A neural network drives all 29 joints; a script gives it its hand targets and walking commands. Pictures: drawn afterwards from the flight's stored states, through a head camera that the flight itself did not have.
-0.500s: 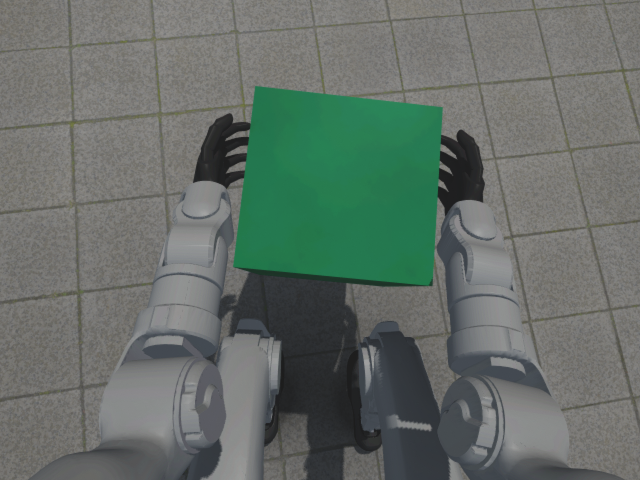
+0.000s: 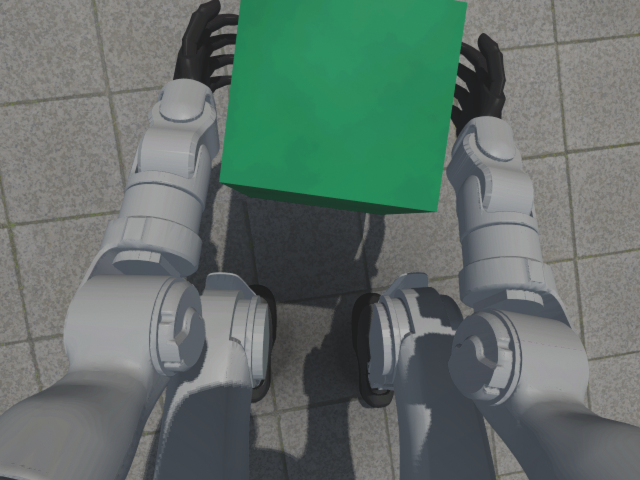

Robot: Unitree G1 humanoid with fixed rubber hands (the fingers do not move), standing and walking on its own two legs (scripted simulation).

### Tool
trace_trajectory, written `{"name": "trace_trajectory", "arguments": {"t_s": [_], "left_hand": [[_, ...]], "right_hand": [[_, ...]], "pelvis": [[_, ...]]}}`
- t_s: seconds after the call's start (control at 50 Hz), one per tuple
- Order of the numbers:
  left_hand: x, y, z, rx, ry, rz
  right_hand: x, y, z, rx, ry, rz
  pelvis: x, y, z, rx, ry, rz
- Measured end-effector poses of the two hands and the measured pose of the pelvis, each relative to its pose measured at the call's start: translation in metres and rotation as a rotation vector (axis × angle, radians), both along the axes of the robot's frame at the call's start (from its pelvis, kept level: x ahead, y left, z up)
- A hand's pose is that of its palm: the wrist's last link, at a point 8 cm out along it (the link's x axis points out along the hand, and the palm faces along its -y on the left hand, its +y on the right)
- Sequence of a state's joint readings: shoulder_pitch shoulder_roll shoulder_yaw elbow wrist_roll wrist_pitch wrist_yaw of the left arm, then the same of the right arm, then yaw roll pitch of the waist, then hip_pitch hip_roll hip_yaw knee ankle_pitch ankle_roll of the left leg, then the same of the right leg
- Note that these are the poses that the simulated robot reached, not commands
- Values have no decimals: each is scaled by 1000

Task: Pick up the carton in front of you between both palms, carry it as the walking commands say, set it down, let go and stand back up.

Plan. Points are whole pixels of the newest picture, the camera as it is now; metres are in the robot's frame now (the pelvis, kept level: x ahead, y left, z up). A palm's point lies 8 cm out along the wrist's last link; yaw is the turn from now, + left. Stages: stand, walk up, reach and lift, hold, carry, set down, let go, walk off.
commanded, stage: set down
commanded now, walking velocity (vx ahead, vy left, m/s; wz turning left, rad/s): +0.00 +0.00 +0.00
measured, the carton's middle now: (331, 124) +0.50 +0.00 -0.21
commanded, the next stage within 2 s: none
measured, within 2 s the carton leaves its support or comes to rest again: rests again in 0.70 s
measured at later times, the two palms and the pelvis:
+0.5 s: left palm (210, 94) +0.53 +0.15 -0.20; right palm (458, 122) +0.51 -0.15 -0.19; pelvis +0.00 +0.00 -0.05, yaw +0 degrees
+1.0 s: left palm (216, 94) +0.53 +0.14 -0.21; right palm (461, 124) +0.51 -0.16 -0.20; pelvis -0.01 +0.00 -0.06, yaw -1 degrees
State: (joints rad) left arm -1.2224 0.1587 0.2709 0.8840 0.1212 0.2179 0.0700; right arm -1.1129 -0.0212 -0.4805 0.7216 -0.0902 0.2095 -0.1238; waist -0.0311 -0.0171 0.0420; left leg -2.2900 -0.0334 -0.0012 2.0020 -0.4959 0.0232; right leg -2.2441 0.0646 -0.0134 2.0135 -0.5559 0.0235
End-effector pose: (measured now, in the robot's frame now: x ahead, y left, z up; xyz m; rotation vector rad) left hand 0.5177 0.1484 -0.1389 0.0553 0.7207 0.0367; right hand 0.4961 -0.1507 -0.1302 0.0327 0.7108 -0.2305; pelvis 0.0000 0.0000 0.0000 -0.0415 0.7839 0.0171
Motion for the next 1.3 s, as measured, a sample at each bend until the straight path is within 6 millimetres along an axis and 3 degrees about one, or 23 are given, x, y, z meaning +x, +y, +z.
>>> {"name": "trace_trajectory", "arguments": {"t_s": [0.1,0.16,0.24,0.7,1.22,1.3], "left_hand": [[5,-1,-33,8,10,-14],[10,-2,-45,21,18,-28],[16,-2,-45,6,-3,-16],[10,-5,-71,9,51,-47],[12,-3,-75,-27,38,-92],[6,9,-87,4,43,-45]], "right_hand": [[3,-1,-33,-1,10,-3],[11,-2,-41,-15,18,10],[16,-3,-41,-3,-6,-3],[10,-9,-68,-12,53,44],[11,-15,-73,2,42,89],[1,-20,-84,-25,65,91]], "pelvis": [[-1,-1,-19,1,-22,-2],[1,-1,-28,1,-38,-3],[4,-2,-35,2,-52,-5],[-4,1,-54,1,-125,-13],[-8,-1,-55,-1,-165,-19],[-9,-1,-55,-5,-181,-17]]}}
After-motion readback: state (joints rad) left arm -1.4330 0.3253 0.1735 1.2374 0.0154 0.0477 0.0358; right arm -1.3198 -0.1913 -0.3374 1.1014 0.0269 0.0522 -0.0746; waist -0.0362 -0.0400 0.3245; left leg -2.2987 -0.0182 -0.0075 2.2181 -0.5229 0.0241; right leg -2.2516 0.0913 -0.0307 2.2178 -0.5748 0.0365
